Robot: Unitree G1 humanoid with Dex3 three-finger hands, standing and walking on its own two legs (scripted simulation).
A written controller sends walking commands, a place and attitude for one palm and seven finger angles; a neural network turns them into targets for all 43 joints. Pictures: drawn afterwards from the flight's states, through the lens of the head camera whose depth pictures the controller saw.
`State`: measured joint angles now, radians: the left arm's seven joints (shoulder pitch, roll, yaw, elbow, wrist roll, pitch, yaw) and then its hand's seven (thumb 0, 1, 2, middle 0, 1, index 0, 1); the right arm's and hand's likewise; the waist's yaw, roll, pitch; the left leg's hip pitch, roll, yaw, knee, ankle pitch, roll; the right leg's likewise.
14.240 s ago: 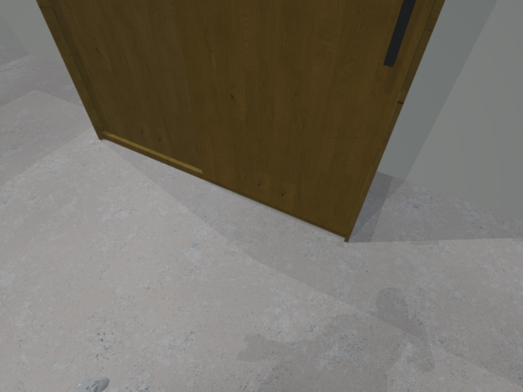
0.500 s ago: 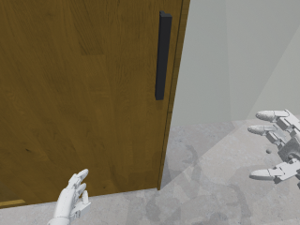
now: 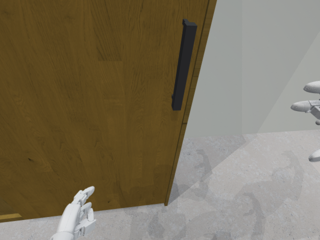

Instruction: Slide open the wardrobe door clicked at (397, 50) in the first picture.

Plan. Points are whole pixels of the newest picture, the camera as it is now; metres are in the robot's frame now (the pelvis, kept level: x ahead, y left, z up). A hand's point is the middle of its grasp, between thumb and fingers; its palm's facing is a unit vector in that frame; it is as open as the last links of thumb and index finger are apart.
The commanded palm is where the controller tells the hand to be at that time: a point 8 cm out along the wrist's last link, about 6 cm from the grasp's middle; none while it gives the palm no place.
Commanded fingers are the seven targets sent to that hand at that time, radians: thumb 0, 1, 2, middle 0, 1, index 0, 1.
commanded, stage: raise the hand with hooked fingers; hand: right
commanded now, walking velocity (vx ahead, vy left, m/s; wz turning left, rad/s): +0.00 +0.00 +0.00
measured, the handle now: (180, 68) +0.50 -0.04 +0.22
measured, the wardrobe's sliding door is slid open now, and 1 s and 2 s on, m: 0.00 0.00 0.00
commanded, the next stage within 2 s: move the hooked fingers beside the handle in 0.42 s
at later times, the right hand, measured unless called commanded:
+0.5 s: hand (313, 127) +0.27 -0.28 +0.24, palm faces -0.03 +0.99 -0.15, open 14.0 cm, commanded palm +0.24 -0.32 +0.24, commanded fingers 0.00 0.50 -0.30 0.30 1.20 0.30 1.20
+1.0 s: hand (276, 108) +0.34 -0.23 +0.23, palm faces -0.10 +0.99 -0.09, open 14.0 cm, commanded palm +0.31 -0.28 +0.24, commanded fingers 0.00 0.50 -0.30 0.30 1.20 0.30 1.20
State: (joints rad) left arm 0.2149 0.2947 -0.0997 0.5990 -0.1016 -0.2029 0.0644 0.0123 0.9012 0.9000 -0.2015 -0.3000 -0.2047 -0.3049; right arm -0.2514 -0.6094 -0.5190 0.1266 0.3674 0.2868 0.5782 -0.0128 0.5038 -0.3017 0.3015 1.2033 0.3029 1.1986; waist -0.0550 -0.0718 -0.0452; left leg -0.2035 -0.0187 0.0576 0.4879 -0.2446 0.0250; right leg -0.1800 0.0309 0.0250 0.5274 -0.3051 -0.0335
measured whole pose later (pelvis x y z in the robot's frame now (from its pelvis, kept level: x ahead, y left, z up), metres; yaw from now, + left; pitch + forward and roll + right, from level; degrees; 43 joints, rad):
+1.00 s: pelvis +0.00 -0.01 +0.00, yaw +1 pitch -1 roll +1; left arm 0.21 0.27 -0.10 0.59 -0.10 -0.16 0.06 0.01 0.90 0.90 -0.20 -0.30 -0.20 -0.30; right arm -0.38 -0.49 -0.37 0.16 0.30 0.32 0.45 -0.01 0.50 -0.30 0.30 1.20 0.30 1.20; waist -0.03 -0.05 -0.05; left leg -0.23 -0.01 0.03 0.49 -0.25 0.01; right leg -0.19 0.05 0.00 0.51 -0.30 -0.05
